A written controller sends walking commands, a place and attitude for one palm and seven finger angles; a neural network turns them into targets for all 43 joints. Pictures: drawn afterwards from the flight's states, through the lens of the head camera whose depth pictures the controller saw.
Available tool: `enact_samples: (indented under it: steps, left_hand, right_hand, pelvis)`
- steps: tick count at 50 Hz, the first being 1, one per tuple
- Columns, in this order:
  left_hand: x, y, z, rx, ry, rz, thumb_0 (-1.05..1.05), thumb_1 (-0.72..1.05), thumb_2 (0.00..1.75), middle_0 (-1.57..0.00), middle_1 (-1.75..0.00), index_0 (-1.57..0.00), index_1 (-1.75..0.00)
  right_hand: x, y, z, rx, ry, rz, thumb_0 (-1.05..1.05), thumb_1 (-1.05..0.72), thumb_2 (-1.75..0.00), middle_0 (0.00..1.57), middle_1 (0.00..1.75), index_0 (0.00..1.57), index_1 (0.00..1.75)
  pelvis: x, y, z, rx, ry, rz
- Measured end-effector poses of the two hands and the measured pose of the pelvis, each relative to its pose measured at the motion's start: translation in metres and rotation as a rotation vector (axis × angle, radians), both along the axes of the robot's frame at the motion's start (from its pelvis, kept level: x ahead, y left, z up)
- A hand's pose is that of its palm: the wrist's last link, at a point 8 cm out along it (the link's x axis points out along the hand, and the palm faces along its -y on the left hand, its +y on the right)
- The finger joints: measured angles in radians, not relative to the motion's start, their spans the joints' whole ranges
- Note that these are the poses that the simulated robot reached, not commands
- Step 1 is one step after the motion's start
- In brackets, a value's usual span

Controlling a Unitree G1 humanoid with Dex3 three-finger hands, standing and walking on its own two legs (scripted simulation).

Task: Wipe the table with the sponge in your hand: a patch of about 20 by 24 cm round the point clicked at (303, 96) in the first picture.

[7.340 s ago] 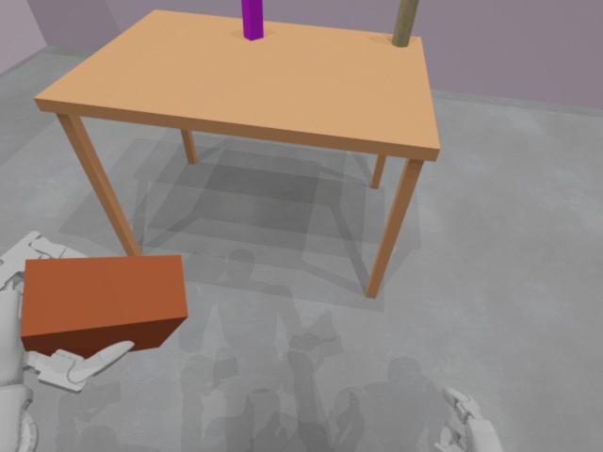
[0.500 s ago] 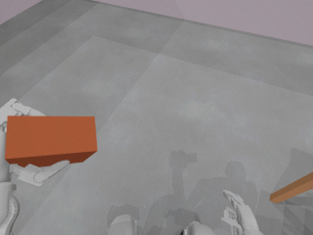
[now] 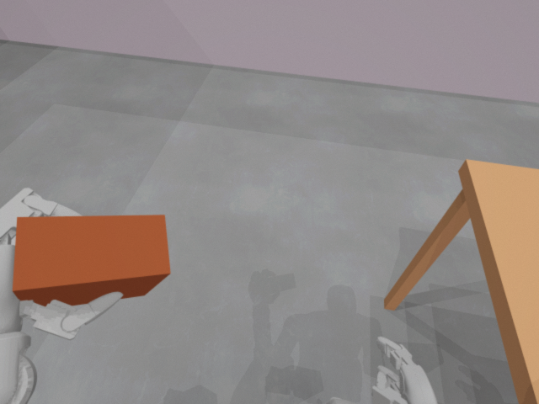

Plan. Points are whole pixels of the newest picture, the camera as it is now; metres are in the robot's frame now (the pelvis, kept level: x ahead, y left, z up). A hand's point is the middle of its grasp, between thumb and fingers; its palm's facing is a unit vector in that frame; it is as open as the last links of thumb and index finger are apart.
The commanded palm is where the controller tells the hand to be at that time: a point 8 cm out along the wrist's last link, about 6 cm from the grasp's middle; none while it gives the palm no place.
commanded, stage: turn to face it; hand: left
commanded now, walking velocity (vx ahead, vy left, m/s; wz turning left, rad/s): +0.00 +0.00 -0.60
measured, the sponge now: (115, 262) +0.23 +0.21 +0.15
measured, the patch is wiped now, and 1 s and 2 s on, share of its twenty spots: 0.00 0.00 0.00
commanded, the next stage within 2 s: none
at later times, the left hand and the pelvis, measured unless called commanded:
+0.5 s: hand (179, 293) +0.19 +0.12 +0.18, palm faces +0.18 -0.85 -0.49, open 10.6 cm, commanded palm +0.16 +0.16 +0.18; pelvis -0.07 -0.06 +0.00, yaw -16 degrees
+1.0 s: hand (321, 338) +0.17 -0.02 +0.16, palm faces -0.18 -0.85 -0.50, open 10.7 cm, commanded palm +0.13 +0.07 +0.18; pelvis -0.15 -0.08 -0.01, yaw -33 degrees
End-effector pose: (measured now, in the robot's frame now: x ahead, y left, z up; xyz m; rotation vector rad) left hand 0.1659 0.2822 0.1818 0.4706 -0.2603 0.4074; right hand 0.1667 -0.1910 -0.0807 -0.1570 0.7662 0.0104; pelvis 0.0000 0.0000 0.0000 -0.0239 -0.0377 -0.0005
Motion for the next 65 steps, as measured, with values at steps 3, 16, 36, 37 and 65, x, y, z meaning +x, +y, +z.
enact_samples:
  steps: [3,16,36,37,65]
  left_hand:
    - [0.015,-0.035,0.006,0.063,-0.007,-0.090,-0.01,-0.54,1.02,-0.66,-1.38,-0.67,-1.37]
    - [0.015,-0.121,0.018,0.222,0.146,-0.298,-0.01,-0.54,1.02,-0.66,-1.38,-0.67,-1.37]
    - [-0.006,-0.135,0.007,0.042,0.011,-0.389,-0.01,-0.54,1.02,-0.66,-1.38,-0.67,-1.38]
    - [-0.006,-0.142,0.009,0.042,0.009,-0.409,-0.01,-0.54,1.02,-0.66,-1.38,-0.67,-1.38]
    - [-0.002,-0.208,0.011,0.039,0.000,-0.662,-0.01,-0.54,1.02,-0.66,-1.38,-0.67,-1.38]
  right_hand:
    - [-0.016,-0.011,-0.011,0.054,-0.004,-0.015,0.01,-0.90,-0.90,0.21,0.30,0.20,0.30]
    - [-0.087,-0.107,-0.026,0.055,0.100,-0.225,0.01,-0.91,-0.90,0.20,0.30,0.19,0.30]
    - [-0.152,-0.101,0.012,0.011,-0.044,-0.322,0.01,-0.90,-0.90,0.20,0.30,0.20,0.30]
    - [-0.157,-0.100,0.012,0.023,-0.052,-0.323,0.01,-0.90,-0.90,0.20,0.30,0.20,0.30]
    - [-0.258,-0.085,0.008,0.078,-0.006,-0.505,0.01,-0.91,-0.90,0.20,0.30,0.24,0.30]
  pelvis:
    - [-0.010,-0.021,-0.006,0.004,0.008,-0.040]
    - [-0.052,-0.066,0.000,0.050,0.041,-0.187]
    - [-0.103,-0.054,0.002,0.030,0.009,-0.404]
    - [-0.105,-0.056,0.002,0.021,0.008,-0.423]
    - [-0.159,-0.041,0.005,-0.002,0.005,-0.743]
